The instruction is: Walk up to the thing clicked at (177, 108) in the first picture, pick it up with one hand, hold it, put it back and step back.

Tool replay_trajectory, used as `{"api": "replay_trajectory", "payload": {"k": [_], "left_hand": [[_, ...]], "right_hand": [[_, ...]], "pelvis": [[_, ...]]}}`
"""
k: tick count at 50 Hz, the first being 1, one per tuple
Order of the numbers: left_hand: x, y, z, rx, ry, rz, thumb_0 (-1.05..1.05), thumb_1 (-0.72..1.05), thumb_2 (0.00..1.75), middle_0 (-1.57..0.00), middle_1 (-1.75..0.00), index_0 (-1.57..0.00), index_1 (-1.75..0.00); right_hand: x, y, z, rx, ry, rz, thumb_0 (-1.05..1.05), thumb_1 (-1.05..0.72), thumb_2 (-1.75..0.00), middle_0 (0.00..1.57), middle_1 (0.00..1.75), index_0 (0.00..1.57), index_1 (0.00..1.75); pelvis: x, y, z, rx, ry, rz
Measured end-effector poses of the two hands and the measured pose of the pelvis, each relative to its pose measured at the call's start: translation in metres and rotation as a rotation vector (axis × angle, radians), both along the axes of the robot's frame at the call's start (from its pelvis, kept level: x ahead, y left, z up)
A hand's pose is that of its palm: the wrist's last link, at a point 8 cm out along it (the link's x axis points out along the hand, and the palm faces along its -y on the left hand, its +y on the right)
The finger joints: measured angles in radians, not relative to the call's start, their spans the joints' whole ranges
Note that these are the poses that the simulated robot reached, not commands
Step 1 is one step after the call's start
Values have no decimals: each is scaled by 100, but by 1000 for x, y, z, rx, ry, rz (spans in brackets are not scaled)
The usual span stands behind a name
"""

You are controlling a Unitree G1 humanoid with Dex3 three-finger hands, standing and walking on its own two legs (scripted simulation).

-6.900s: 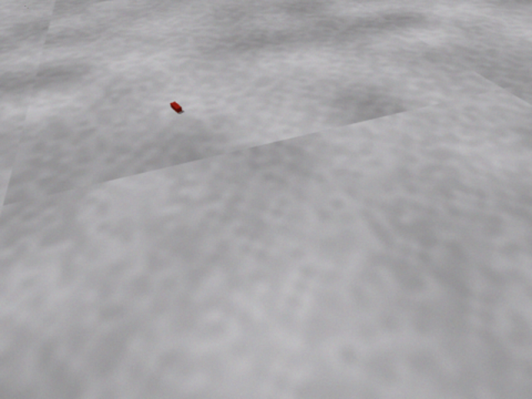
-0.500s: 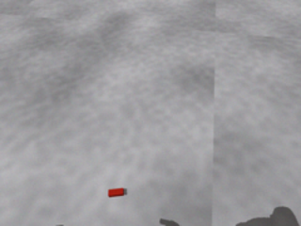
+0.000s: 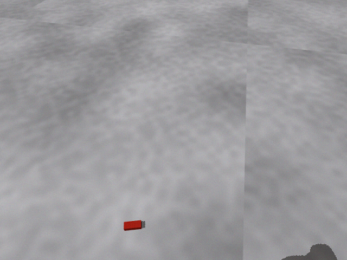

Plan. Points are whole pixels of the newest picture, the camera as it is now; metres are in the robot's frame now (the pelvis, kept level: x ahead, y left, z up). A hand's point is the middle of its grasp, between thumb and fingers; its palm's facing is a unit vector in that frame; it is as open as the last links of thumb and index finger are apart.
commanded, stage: walk up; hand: left
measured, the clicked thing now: (132, 225) +0.45 +0.24 -0.76
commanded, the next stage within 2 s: stand in 0.22 s
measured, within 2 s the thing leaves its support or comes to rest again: neither
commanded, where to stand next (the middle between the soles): +0.09 -0.03 m, yaw +2 degrees
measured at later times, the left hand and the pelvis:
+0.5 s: hand out of the picture +0.08 +0.25 -0.15, palm faces +0.00 -0.94 -0.34, open 7.4 cm; pelvis +0.00 +0.00 +0.00, yaw +1 degrees
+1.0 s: hand out of the picture +0.07 +0.25 -0.15, palm faces -0.01 -0.94 -0.34, open 7.4 cm; pelvis -0.01 +0.00 +0.00, yaw +1 degrees
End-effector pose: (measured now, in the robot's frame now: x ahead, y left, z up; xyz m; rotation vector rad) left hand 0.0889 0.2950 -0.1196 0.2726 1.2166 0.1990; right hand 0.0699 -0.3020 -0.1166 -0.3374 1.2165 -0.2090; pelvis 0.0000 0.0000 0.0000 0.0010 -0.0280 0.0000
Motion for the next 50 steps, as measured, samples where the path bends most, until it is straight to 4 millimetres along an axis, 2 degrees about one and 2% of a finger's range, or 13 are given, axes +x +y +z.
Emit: {"api": "replay_trajectory", "payload": {"k": [25, 50], "left_hand": [[-13, 3, 7, 27, 10, -5, 1, 91, 90, -20, -30, -21, -30], [-29, -1, 7, 34, 33, 0, 1, 91, 90, -20, -30, -21, -30]], "right_hand": [[12, 8, -1, 37, -4, 9, 1, -90, -90, 21, 30, 20, 30], [-3, 1, -4, 40, 30, 4, 1, -90, -90, 21, 30, 20, 30]], "pelvis": [[-4, 2, 4, -1, -4, 9], [-7, -3, 5, 0, -3, 14]]}}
